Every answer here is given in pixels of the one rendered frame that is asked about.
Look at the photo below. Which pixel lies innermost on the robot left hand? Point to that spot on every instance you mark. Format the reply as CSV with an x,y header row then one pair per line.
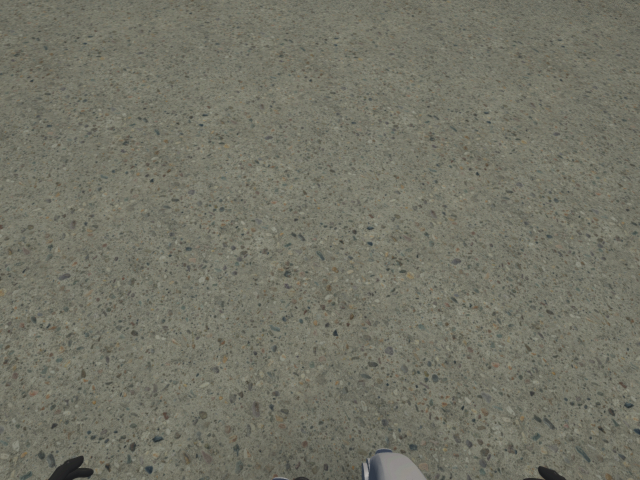
x,y
70,470

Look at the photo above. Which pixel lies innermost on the right robot thigh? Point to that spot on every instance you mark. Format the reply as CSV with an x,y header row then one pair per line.
x,y
390,466

